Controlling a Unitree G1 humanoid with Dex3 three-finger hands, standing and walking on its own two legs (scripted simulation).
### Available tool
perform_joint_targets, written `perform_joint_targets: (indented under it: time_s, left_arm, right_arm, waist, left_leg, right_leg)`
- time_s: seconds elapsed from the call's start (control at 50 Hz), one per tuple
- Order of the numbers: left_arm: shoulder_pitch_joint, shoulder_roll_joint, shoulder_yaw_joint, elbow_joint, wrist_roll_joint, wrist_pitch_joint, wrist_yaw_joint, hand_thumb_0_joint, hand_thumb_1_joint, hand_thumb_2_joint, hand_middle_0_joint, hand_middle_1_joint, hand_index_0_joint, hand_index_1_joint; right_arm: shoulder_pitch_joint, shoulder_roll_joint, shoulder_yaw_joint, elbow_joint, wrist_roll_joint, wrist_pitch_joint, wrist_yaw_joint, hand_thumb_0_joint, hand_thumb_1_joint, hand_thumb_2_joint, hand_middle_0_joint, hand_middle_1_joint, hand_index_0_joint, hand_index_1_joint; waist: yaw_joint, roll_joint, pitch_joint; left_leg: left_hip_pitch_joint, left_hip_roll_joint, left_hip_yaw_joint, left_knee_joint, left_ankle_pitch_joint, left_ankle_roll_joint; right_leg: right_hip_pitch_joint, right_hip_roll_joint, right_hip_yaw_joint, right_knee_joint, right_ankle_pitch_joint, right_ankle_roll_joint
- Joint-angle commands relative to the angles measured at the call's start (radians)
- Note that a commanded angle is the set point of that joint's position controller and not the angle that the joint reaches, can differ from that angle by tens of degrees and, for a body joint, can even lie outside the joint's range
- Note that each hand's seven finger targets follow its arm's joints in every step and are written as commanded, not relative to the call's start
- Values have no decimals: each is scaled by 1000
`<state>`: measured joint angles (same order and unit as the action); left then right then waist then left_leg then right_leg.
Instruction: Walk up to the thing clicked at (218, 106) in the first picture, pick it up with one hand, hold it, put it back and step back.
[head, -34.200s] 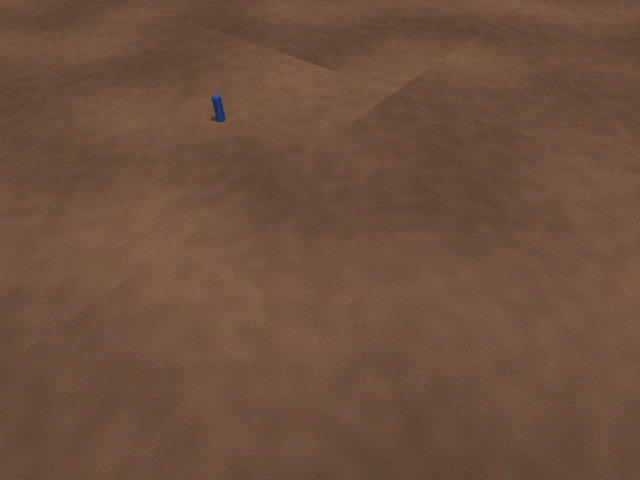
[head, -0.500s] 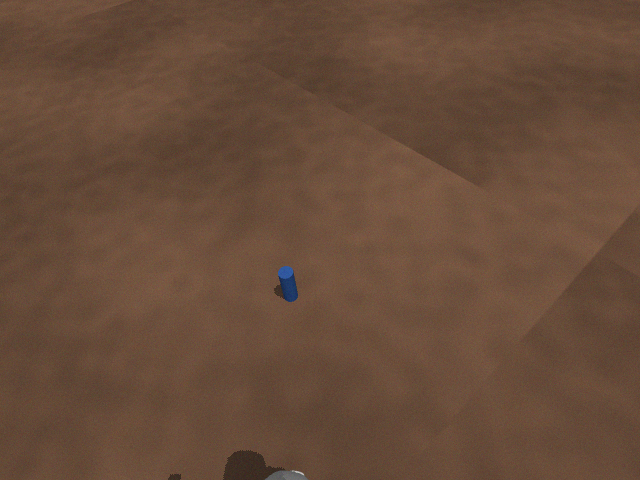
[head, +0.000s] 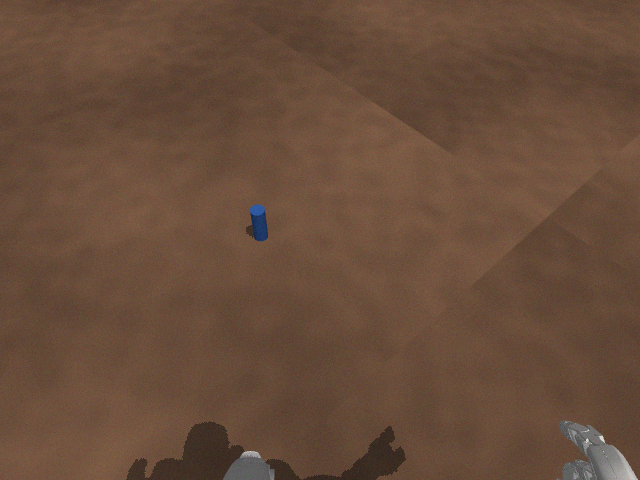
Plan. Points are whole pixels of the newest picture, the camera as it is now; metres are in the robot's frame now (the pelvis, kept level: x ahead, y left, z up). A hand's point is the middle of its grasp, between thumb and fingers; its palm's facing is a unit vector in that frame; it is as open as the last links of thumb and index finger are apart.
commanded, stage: step back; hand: left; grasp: from the side
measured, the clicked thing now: (259, 223) +1.01 +0.27 -0.66
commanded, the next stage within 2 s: stand in 1.14 s
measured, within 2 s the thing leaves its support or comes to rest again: neither
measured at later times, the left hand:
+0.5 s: hand out of the picture -0.01 +0.26 -0.11, palm faces +0.08 -0.90 -0.43, open 7.4 cm
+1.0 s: hand out of the picture +0.02 +0.28 -0.13, palm faces +0.15 -0.92 -0.37, open 7.4 cm
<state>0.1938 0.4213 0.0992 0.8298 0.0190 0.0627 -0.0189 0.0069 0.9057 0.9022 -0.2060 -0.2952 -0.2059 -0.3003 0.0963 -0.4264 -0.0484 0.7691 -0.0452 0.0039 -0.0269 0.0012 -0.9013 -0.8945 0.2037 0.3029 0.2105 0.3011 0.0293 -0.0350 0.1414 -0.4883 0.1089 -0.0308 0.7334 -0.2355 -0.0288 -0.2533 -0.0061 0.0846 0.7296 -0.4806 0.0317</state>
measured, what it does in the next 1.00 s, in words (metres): steps on the spot: left foot, then left foot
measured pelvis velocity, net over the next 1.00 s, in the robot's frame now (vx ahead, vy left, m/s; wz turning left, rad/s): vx -0.01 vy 0.00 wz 0.14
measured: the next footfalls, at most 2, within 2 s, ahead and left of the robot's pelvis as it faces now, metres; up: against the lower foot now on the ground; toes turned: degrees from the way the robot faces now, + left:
left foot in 0.28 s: -0.01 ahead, +0.11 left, +0.00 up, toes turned +2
left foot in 0.88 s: +0.05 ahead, +0.14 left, +0.00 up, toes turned +8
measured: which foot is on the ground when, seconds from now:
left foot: down 0.00-0.02, up 0.04-0.26, down 0.28-0.54, up 0.56-0.86, down 0.88-1.00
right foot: down 0.00-1.00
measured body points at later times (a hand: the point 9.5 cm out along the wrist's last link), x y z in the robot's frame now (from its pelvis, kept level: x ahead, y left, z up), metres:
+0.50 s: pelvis -0.05 -0.03 +0.02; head -0.04 -0.04 +0.47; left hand -0.01 +0.30 -0.08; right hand +0.03 -0.33 -0.11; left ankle -0.05 +0.11 -0.71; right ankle -0.02 -0.15 -0.70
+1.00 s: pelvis -0.01 +0.00 +0.02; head +0.01 +0.01 +0.47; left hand +0.01 +0.33 -0.11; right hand +0.11 -0.30 -0.10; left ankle +0.01 +0.13 -0.71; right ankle -0.01 -0.14 -0.70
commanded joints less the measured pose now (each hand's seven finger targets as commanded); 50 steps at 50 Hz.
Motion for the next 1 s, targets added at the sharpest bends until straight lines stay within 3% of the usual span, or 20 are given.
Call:
perform_joint_targets:
  time_s: [0.0, 0.02, 0.04, 0.1, 0.2, 0.26, 0.3, 0.32, 0.34, 0.48, 0.5, 0.52, 0.54, 0.56, 0.64, 0.78, 0.86, 0.88, 0.92, 0.98]
  left_arm:
    - [149, 277, 79, 2, 35, -58, 21, 0, 900, 900, -200, -300, -200, -300]
    - [38, 374, 91, -52, 39, -56, 26, 0, 900, 900, -200, -300, -200, -300]
    - [-82, 377, 86, -77, 35, -55, 30, 0, 900, 900, -200, -300, -200, -300]
    - [-86, 221, 43, -46, 30, -79, 37, 0, 900, 900, -200, -300, -200, -300]
    - [14, 249, 51, -6, 31, -99, 35, 0, 900, 900, -200, -300, -200, -300]
    - [-9, 224, 29, -10, 11, -83, 30, 0, 900, 900, -200, -300, -200, -300]
    - [38, 104, -9, -10, 0, -84, 31, 0, 900, 900, -200, -300, -200, -300]
    - [-24, 159, 7, -5, -9, -85, 40, 0, 900, 900, -200, -300, -200, -300]
    - [-52, 215, 19, 10, 2, -91, 42, 0, 900, 900, -200, -300, -200, -300]
    - [91, 136, 20, 92, 3, -128, 33, 0, 900, 900, -200, -300, -200, -300]
    - [127, 160, 29, 110, 10, -131, 41, 0, 900, 900, -200, -300, -200, -300]
    - [178, 229, 49, 117, 29, -136, 49, 0, 900, 900, -200, -300, -200, -300]
    - [127, 297, 63, 92, 34, -136, 52, 0, 900, 900, -200, -300, -200, -300]
    - [31, 319, 68, 61, 31, -135, 50, 0, 900, 900, -200, -300, -200, -300]
    - [-39, 223, 38, 48, 16, -148, 47, 0, 900, 900, -200, -300, -200, -300]
    - [-51, 227, 29, 55, 11, -139, 39, 0, 900, 900, -200, -300, -200, -300]
    - [-36, 180, 1, 60, -4, -114, 37, 0, 900, 900, -200, -300, -200, -300]
    - [-28, 146, -12, 55, -10, -110, 37, 0, 900, 900, -200, -300, -200, -300]
    - [-44, 140, -15, 75, -32, -92, 41, 0, 900, 900, -200, -300, -200, -300]
    - [-36, 141, -24, 112, -20, -97, 38, 0, 900, 900, -200, -300, -200, -300]
  right_arm:
    - [38, -119, -38, -61, 17, 17, -9, 0, -900, -900, 200, 300, 200, 300]
    - [-31, -153, -56, -75, 20, 12, -25, 0, -900, -900, 200, 300, 200, 300]
    - [-4, -212, -79, -35, 25, 6, -22, 0, -900, -900, 200, 300, 200, 300]
    - [28, -159, -49, 24, 37, -4, -5, 0, -900, -900, 200, 300, 200, 300]
    - [24, -137, -42, 49, 18, -21, 18, 0, -900, -900, 200, 300, 200, 300]
    - [115, -129, -58, 104, 7, -40, 22, 0, -900, -900, 200, 300, 200, 300]
    - [155, -214, -89, 123, -9, -50, 15, 0, -900, -900, 200, 300, 200, 300]
    - [133, -310, -102, 110, 1, -44, 23, 0, -900, -900, 200, 300, 200, 300]
    - [110, -320, -111, 112, 7, -41, 31, 0, -900, -900, 200, 300, 200, 300]
    - [19, -158, -58, 108, 19, -14, 46, 0, -900, -900, 200, 300, 200, 300]
    - [32, -112, -43, 103, 26, -7, 44, 0, -900, -900, 200, 300, 200, 300]
    - [29, -60, -26, 79, 30, -8, 39, 0, -900, -900, 200, 300, 200, 300]
    - [29, -76, -33, 82, 22, -1, 27, 0, -900, -900, 200, 300, 200, 300]
    - [67, -149, -57, 107, 13, 3, 21, 0, -900, -900, 200, 300, 200, 300]
    - [143, -153, -60, 171, 17, -4, 36, 0, -900, -900, 200, 300, 200, 300]
    - [107, -116, -45, 164, 9, -11, 48, 0, -900, -900, 200, 300, 200, 300]
    - [138, -124, -53, 198, 12, -31, 28, 0, -900, -900, 200, 300, 200, 300]
    - [147, -161, -61, 199, 7, -37, 20, 0, -900, -900, 200, 300, 200, 300]
    - [62, -253, -64, 176, 21, -39, 18, 0, -900, -900, 200, 300, 200, 300]
    - [-14, -193, -45, 178, 17, -25, 19, 0, -900, -900, 200, 300, 200, 300]
  waist:
    - [13, -139, -173]
    - [49, -193, -145]
    - [7, -198, -79]
    - [-34, -80, -48]
    - [28, -182, -82]
    - [-31, -144, -150]
    - [-29, 145, -211]
    - [-50, 214, -163]
    - [-56, 183, -98]
    - [27, 155, -110]
    - [44, 98, -125]
    - [71, -78, -132]
    - [65, -88, -112]
    - [34, -32, -40]
    - [-17, -32, -25]
    - [-3, -132, -76]
    - [-34, -37, -163]
    - [-37, 60, -213]
    - [-26, 209, -218]
    - [-5, 193, -190]
  left_leg:
    - [-211, -141, -23, 201, -315, 75]
    - [-110, -137, -128, 284, -369, 24]
    - [19, -93, -143, 349, -333, 19]
    - [-28, -153, -89, 322, -202, 33]
    - [10, -118, -20, 10, -269, 15]
    - [279, -147, 32, -363, -139, 41]
    - [521, 75, -381, -416, -87, 126]
    - [404, 200, -557, -455, -319, 265]
    - [255, 243, -584, -488, -433, 321]
    - [89, 3, -152, -255, -160, 141]
    - [9, -32, -124, -146, -176, 115]
    - [-130, -161, -76, 76, -247, 75]
    - [-160, -172, -111, 204, -338, 51]
    - [-92, -109, -149, 259, -323, 40]
    - [-34, -85, -155, 218, -164, 32]
    - [123, -78, 17, -45, -156, 17]
    - [323, -108, 50, -275, 106, 51]
    - [364, -7, -71, -288, 221, 82]
    - [268, 198, -346, -355, 133, 251]
    - [282, 109, -196, -319, 115, 181]
  right_leg:
    - [145, -186, 362, -369, 27, -123]
    - [-125, -384, 546, -436, -80, -284]
    - [-306, -411, 566, -459, -155, -304]
    - [-113, -194, 158, -272, 268, -197]
    - [44, -206, 203, -291, 102, -209]
    - [0, -210, 146, -169, 280, -179]
    - [-256, -59, 1, 127, 154, -74]
    - [-310, -9, -92, 177, -117, -58]
    - [-240, -49, -32, 221, -125, -63]
    - [135, 42, -167, -259, 192, -53]
    - [231, 6, -84, -291, 188, -59]
    - [282, -171, 218, -414, 10, -113]
    - [174, -375, 458, -535, -246, -201]
    - [-6, -441, 523, -564, -406, -260]
    - [0, -264, 210, -498, -115, -184]
    - [2, -248, 28, -360, 319, -192]
    - [-4, -181, -65, -104, 589, -119]
    - [-22, -133, -97, -17, 539, -85]
    - [-37, -10, -117, 27, -16, -49]
    - [-15, -32, -105, -130, 17, -61]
